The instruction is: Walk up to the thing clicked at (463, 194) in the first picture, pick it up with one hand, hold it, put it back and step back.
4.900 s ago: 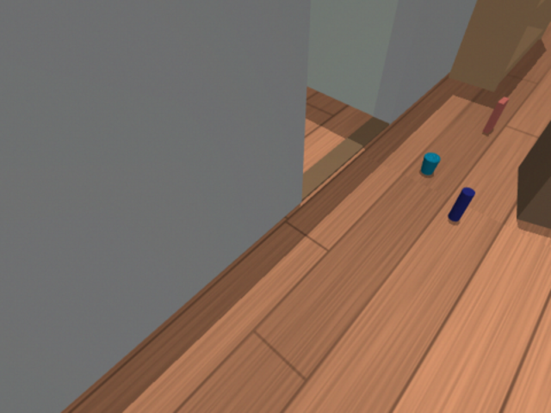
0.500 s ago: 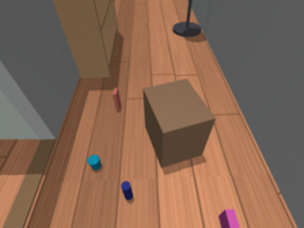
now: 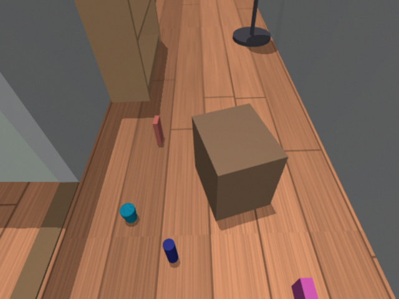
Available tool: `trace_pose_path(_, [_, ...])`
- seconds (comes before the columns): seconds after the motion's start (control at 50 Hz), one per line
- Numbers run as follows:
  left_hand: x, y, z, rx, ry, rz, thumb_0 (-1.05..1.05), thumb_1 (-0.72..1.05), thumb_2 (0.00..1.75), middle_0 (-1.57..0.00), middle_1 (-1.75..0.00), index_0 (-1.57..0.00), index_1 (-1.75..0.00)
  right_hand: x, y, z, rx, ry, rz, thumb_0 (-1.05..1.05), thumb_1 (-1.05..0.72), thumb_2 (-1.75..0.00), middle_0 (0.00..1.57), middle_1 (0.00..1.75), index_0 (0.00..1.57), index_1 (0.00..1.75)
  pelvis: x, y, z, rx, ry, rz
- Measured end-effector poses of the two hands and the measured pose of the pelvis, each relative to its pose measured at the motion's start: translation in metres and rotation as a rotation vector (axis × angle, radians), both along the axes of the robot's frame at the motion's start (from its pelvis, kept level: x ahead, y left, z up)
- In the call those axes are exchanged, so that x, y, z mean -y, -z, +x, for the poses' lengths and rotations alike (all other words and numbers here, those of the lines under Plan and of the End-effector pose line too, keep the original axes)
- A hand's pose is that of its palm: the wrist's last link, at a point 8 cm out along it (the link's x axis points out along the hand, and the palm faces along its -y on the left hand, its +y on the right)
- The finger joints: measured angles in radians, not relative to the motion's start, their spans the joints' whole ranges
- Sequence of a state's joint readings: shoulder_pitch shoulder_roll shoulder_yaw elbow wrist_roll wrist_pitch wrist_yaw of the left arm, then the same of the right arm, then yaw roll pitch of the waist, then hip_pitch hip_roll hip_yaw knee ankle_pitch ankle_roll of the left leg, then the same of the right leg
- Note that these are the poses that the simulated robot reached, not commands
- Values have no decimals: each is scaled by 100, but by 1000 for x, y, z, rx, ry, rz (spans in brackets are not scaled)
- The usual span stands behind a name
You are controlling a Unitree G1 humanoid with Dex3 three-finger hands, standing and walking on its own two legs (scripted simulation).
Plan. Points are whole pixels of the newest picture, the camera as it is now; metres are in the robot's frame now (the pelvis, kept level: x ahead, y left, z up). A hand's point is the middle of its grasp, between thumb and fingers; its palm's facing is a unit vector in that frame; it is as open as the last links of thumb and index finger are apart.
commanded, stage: walk up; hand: left
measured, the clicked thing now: (170, 251) +0.44 +0.18 -0.69
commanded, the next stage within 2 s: none
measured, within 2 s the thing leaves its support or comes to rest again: neither
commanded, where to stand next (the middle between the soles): +0.03 +0.01 m, yaw -2 degrees
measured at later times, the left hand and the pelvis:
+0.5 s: hand out of the picture +0.06 +0.30 -0.16, palm faces +0.01 -0.90 -0.44, open 7.3 cm; pelvis -0.05 +0.02 -0.02, yaw +1 degrees
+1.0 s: hand out of the picture +0.02 +0.34 -0.19, palm faces -0.02 -0.94 -0.34, open 7.3 cm; pelvis -0.06 +0.04 -0.02, yaw +0 degrees
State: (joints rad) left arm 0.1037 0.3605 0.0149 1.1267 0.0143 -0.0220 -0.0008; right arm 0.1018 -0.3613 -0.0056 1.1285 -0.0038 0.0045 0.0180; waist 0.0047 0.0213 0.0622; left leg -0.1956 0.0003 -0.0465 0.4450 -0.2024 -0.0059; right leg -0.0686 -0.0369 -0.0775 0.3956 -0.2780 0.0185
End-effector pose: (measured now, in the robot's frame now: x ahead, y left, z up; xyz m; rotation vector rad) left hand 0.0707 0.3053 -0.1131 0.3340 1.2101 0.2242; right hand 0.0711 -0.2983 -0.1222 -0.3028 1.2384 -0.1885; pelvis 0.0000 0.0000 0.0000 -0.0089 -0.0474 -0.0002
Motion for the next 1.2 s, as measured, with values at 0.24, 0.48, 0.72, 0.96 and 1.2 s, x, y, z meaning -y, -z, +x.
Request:
trace_pose_path(0.24, [0, 3, 9, 14, -4, -19, 0, 91, 89, -21, -30, -20, -30, -4, -5, 9, 9, -9, -15, 0, -91, -90, 21, 30, 20, 30, -4, -1, 4, -1, -4, 2])
trace_pose_path(0.48, [-26, 5, -13, 7, -21, 74, 0, 91, 89, -21, -30, -21, -30, 0, 9, 13, 42, -24, -21, 0, -91, -90, 21, 30, 20, 30, -14, 13, -42, -4, -8, 1])
trace_pose_path(0.72, [-93, 26, -61, 28, 6, 80, 0, 90, 89, -21, -30, -21, -30, -44, 14, -73, 18, -32, -72, 0, -91, -90, 21, 30, 20, 30, -64, 35, -74, 15, -48, 46])
trace_pose_path(0.96, [-87, 32, -62, -34, 1, -32, 0, 91, 90, -21, -30, -20, -30, -6, -49, -164, -95, 101, -286, 1, -90, -90, 21, 30, 21, 30, -48, 15, -62, 43, -11, 15])
trace_pose_path(1.2, [6, 35, -36, -6, 69, -39, 0, 91, 90, -21, -30, -20, -30, 54, -1, -89, 20, 32, -197, 1, -90, -90, 21, 30, 20, 30, 2, 34, -53, 41, 29, -13])
